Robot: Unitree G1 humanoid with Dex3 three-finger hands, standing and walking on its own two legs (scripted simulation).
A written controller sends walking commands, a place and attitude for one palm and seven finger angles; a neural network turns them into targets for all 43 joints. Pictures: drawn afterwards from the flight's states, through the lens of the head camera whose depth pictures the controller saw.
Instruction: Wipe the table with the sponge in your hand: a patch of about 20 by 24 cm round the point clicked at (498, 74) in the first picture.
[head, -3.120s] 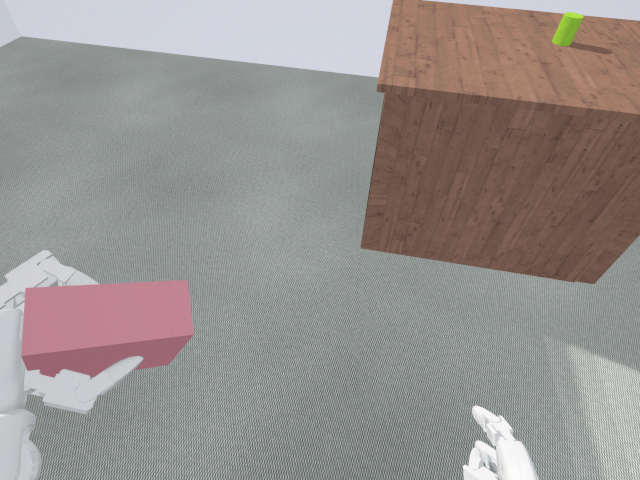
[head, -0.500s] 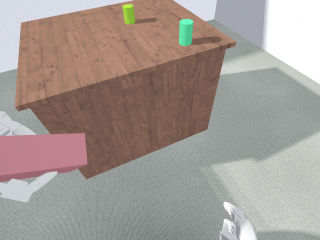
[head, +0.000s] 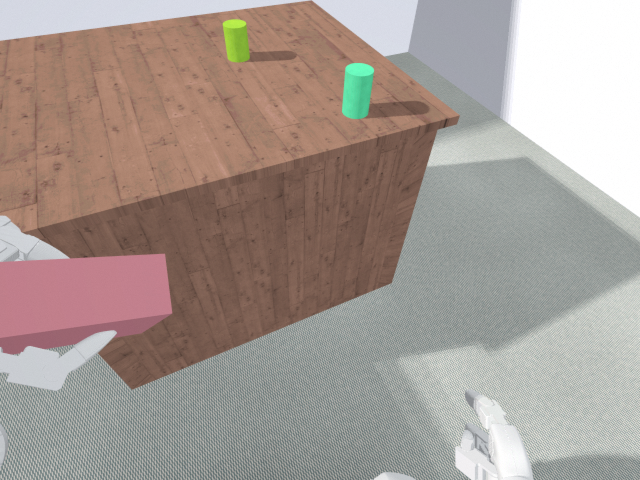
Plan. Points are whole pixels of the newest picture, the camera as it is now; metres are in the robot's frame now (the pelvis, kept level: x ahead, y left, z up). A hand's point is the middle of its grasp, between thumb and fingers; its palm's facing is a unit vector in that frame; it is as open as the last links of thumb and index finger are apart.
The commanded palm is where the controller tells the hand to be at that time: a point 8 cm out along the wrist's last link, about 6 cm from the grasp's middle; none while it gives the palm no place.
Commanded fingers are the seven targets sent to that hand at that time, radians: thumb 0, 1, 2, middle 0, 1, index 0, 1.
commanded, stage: take the last steps up to it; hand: left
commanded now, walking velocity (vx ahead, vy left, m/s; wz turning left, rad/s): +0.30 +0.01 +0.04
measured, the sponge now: (104, 303) +0.24 +0.21 +0.17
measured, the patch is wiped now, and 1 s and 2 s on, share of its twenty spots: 0.00 0.00 0.00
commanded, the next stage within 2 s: come to a stop and stand still in 1.14 s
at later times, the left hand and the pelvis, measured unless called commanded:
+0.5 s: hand (153, 239) +0.30 +0.18 +0.18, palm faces +0.41 -0.80 -0.43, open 9.4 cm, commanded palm +0.25 +0.23 +0.18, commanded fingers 0.00 0.10 1.30 -1.20 -1.60 -1.20 -1.60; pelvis +0.10 -0.05 +0.01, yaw +2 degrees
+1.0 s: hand (210, 178) +0.41 +0.16 +0.17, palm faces +0.43 -0.77 -0.47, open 9.4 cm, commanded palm +0.35 +0.20 +0.18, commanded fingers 0.00 0.10 1.30 -1.20 -1.60 -1.20 -1.60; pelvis +0.20 -0.08 +0.00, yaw +3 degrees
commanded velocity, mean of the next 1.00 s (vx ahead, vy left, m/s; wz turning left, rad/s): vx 0.27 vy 0.05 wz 0.04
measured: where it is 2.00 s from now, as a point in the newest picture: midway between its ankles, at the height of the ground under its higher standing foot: outside the picture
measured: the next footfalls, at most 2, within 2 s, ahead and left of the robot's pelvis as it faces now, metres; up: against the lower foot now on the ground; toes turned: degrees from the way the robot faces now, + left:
right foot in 0.18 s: +0.14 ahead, -0.15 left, +0.00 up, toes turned -8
left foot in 0.56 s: +0.19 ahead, +0.08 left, +0.00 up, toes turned +10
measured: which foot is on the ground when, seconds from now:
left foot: down 0.00-0.18, up 0.20-0.54, down 0.56-0.88, up 0.90-1.00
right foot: up 0.00-0.16, down 0.18-0.58, up 0.60-0.86, down 0.88-1.00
